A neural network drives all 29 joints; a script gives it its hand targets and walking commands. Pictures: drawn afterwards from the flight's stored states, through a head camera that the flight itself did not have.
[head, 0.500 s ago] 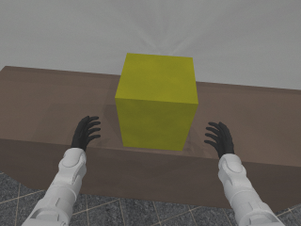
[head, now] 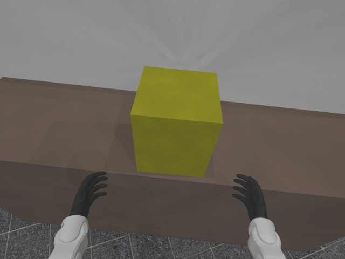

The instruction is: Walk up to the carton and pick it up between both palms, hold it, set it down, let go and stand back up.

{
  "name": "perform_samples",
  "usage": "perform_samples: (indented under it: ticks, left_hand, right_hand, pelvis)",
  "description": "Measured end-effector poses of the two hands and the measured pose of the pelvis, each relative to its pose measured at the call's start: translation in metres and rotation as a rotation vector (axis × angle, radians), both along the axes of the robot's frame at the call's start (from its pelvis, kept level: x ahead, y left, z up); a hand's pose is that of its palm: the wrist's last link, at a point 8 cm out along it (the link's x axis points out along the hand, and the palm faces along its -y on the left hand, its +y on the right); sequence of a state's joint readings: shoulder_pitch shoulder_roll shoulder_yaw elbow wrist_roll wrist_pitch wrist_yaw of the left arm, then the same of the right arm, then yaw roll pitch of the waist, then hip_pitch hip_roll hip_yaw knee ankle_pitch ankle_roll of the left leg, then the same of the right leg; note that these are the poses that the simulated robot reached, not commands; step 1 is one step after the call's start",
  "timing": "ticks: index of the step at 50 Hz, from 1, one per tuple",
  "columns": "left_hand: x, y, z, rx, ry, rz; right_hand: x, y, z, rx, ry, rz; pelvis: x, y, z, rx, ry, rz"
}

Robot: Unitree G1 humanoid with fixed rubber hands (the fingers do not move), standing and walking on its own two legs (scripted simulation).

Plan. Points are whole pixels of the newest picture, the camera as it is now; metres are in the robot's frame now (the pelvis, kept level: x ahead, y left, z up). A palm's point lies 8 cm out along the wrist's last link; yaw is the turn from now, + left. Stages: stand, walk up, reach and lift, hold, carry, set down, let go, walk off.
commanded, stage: set down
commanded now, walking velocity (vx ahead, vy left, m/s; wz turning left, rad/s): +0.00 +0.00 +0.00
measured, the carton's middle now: (175, 124) +0.50 +0.00 +0.01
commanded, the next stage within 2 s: let go in 1.04 s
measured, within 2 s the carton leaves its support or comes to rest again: neither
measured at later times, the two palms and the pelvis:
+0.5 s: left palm (73, 231) +0.21 +0.23 -0.05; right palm (257, 236) +0.20 -0.20 -0.06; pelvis +0.03 +0.00 +0.01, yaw -1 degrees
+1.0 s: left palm (66, 251) +0.17 +0.24 -0.07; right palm (261, 258) +0.16 -0.21 -0.07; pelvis +0.02 +0.01 +0.01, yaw -1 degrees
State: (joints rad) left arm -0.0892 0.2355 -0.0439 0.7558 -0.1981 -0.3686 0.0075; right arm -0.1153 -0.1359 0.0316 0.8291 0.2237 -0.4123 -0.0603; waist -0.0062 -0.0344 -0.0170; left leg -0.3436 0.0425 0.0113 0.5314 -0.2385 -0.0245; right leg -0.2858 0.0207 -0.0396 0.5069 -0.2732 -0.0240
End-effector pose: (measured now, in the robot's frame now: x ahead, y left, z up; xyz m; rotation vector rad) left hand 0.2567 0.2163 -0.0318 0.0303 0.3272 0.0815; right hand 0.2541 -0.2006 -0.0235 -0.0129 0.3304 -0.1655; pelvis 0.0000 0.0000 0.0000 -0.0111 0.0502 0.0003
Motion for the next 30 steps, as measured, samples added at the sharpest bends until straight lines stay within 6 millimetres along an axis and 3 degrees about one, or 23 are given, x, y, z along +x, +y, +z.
perform_samples:
  ticks: [5,16,30]
  left_hand:
    - [-0.009,0.001,-0.01,0.011,0.072,0.012]
    - [-0.017,0.007,-0.005,0.043,0.143,-0.004]
    - [-0.063,0.011,-0.028,0.058,0.342,0.016]
  right_hand:
    - [-0.014,-0.001,-0.013,0.001,0.081,0.013]
    - [-0.031,-0.001,-0.021,-0.003,0.116,0.033]
    - [-0.061,-0.002,-0.037,-0.066,0.262,0.066]
  pelvis:
    - [0.002,-0.001,0.001,0.006,-0.023,-0.006]
    - [0.016,0.001,0.005,0.015,-0.072,-0.025]
    - [0.026,0.002,0.009,0.01,-0.112,-0.019]
